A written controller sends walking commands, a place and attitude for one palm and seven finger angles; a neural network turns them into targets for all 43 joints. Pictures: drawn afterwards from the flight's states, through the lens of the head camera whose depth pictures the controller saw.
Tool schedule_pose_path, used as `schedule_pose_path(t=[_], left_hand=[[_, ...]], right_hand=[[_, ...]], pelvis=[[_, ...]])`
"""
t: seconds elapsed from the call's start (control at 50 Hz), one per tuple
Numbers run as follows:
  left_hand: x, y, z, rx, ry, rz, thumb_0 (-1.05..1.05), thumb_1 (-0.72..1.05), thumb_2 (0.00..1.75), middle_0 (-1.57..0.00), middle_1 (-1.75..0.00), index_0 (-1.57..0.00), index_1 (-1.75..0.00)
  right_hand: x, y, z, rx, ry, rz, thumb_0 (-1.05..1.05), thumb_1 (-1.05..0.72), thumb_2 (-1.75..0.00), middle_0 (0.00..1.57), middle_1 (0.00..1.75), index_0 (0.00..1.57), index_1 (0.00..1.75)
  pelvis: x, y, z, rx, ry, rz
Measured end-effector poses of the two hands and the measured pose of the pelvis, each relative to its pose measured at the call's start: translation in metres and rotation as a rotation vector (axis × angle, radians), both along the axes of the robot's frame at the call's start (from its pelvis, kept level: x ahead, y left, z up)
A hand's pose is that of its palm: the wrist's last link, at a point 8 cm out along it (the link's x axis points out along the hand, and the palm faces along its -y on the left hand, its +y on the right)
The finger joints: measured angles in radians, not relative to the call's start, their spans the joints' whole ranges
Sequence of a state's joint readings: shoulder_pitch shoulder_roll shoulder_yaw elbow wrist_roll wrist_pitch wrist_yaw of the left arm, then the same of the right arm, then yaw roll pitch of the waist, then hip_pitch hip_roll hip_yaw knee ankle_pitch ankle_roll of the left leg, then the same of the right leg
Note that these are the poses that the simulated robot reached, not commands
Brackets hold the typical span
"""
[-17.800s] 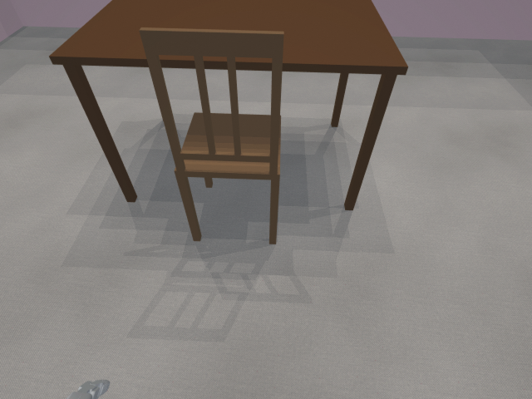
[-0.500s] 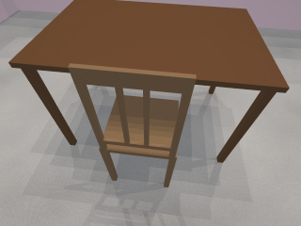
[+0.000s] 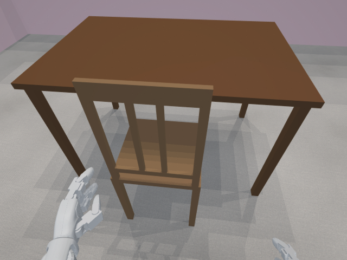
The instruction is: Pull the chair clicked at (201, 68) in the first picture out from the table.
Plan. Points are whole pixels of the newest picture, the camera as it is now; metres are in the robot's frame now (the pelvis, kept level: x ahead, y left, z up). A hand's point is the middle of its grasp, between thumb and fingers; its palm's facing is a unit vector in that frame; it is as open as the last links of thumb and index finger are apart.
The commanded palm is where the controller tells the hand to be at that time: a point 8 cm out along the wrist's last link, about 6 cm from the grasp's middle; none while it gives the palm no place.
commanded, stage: raise the hand toward the chair's back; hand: left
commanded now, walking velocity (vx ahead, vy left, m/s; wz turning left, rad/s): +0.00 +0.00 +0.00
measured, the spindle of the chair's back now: (136, 140) +0.50 +0.13 -0.05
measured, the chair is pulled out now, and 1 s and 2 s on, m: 0.00 0.00 0.00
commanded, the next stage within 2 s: aim the fingers beside a spindle in 1.86 s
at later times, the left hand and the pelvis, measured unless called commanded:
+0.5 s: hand (111, 247) +0.18 +0.15 -0.04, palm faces -0.25 -0.97 -0.03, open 12.1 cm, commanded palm +0.15 +0.23 -0.03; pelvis -0.05 -0.02 -0.09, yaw -1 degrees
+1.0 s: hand (80, 235) +0.20 +0.21 -0.01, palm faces -0.04 -1.00 -0.05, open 16.1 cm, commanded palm +0.18 +0.26 -0.02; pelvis -0.03 +0.02 -0.07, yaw -1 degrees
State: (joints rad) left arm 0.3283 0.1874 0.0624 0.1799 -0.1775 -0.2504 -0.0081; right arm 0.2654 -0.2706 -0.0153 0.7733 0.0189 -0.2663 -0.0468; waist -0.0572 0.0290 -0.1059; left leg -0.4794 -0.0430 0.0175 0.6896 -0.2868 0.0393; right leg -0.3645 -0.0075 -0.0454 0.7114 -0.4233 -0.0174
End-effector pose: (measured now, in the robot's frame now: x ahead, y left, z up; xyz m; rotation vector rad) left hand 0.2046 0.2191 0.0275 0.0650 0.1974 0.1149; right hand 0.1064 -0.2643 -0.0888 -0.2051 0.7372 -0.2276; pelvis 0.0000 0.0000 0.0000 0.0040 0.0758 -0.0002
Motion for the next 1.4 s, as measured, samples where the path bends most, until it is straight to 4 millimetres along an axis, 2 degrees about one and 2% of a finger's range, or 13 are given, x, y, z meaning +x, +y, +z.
schedule_pose_path(t=[0.08,0.2,0.24,0.3,0.38,0.46,0.54,0.66,0.84,1.0,1.1,1.22,1.4], left_hand=[[-0.003,-0.025,-0.014,-0.089,-0.168,-0.201,0.01,0.75,0.82,-0.18,-0.27,-0.17,-0.27],[-0.076,-0.010,-0.088,-0.119,0.014,-0.174,0.00,0.59,0.76,-0.17,-0.25,-0.17,-0.25],[-0.096,0.003,-0.091,-0.093,0.001,-0.093,0.01,0.54,0.74,-0.17,-0.25,-0.16,-0.25],[-0.105,0.014,-0.071,-0.021,-0.147,-0.041,0.01,0.47,0.71,-0.16,-0.24,-0.15,-0.23],[-0.081,0.004,-0.046,0.020,-0.335,-0.153,0.01,0.38,0.67,-0.14,-0.22,-0.14,-0.22],[-0.043,-0.014,-0.060,-0.016,-0.207,-0.340,0.01,0.28,0.63,-0.13,-0.21,-0.13,-0.20],[-0.028,-0.010,-0.070,-0.085,-0.024,-0.316,0.00,0.19,0.59,-0.13,-0.19,-0.13,-0.19],[-0.039,0.022,-0.041,-0.025,-0.118,-0.118,0.00,0.05,0.53,-0.12,-0.17,-0.11,-0.17],[-0.037,0.023,-0.070,-0.052,-0.089,-0.258,0.00,-0.16,0.44,-0.09,-0.14,-0.09,-0.14],[-0.028,0.044,-0.034,-0.019,-0.221,-0.162,-0.01,-0.35,0.36,-0.08,-0.11,-0.07,-0.11],[-0.025,0.050,-0.044,-0.013,-0.135,-0.188,-0.01,-0.43,0.33,-0.07,-0.09,-0.06,-0.09],[-0.024,0.054,-0.046,-0.028,-0.100,-0.209,-0.01,-0.48,0.31,-0.06,-0.09,-0.06,-0.09],[-0.004,0.065,-0.035,0.002,-0.151,-0.199,-0.02,-0.50,0.30,-0.06,-0.08,-0.06,-0.08]], right_hand=[[0.043,-0.016,0.021,-0.041,-0.163,0.035,0.02,-0.91,-0.90,0.20,0.29,0.20,0.30],[0.087,-0.023,0.028,-0.104,-0.279,0.124,0.01,-0.91,-0.90,0.20,0.29,0.20,0.30],[0.095,-0.019,0.018,-0.112,-0.284,0.155,0.01,-0.91,-0.90,0.20,0.29,0.20,0.30],[0.099,-0.005,-0.006,-0.096,-0.265,0.196,0.01,-0.91,-0.90,0.20,0.29,0.20,0.30],[0.084,0.020,-0.045,-0.020,-0.213,0.219,0.01,-0.91,-0.90,0.20,0.29,0.20,0.30],[0.049,0.037,-0.072,0.071,-0.118,0.154,0.02,-0.91,-0.90,0.20,0.29,0.20,0.30],[0.008,0.037,-0.076,0.111,-0.018,0.035,0.02,-0.90,-0.90,0.21,0.30,0.21,0.30],[-0.026,0.019,-0.067,0.050,0.064,-0.048,0.02,-0.90,-0.90,0.21,0.30,0.20,0.30],[-0.004,0.006,-0.051,-0.067,-0.009,-0.014,0.02,-0.91,-0.90,0.20,0.29,0.20,0.30],[0.036,0.039,-0.023,-0.040,-0.125,0.059,0.02,-0.91,-0.90,0.20,0.29,0.20,0.30],[0.049,0.061,-0.019,-0.002,-0.142,0.121,0.02,-0.91,-0.90,0.20,0.29,0.20,0.30],[0.043,0.069,-0.020,0.001,-0.112,0.136,0.01,-0.90,-0.90,0.21,0.30,0.20,0.30],[0.017,0.051,-0.033,-0.015,-0.009,0.099,0.02,-0.90,-0.90,0.21,0.30,0.20,0.30]], pelvis=[[-0.009,-0.012,-0.020,0.009,0.063,-0.026],[-0.021,-0.026,-0.054,-0.003,0.125,-0.015],[-0.025,-0.028,-0.064,-0.017,0.139,-0.004],[-0.030,-0.030,-0.078,-0.043,0.152,0.014],[-0.040,-0.028,-0.091,-0.066,0.161,0.022],[-0.046,-0.025,-0.092,-0.061,0.172,0.008],[-0.043,-0.019,-0.080,-0.044,0.170,-0.014],[-0.034,-0.008,-0.066,-0.041,0.176,-0.027],[-0.037,0.009,-0.074,-0.062,0.195,-0.015],[-0.032,0.018,-0.065,-0.075,0.167,-0.006],[-0.031,0.023,-0.062,-0.081,0.158,0.001],[-0.030,0.026,-0.058,-0.081,0.151,-0.001],[-0.028,0.023,-0.058,-0.081,0.157,0.002]])
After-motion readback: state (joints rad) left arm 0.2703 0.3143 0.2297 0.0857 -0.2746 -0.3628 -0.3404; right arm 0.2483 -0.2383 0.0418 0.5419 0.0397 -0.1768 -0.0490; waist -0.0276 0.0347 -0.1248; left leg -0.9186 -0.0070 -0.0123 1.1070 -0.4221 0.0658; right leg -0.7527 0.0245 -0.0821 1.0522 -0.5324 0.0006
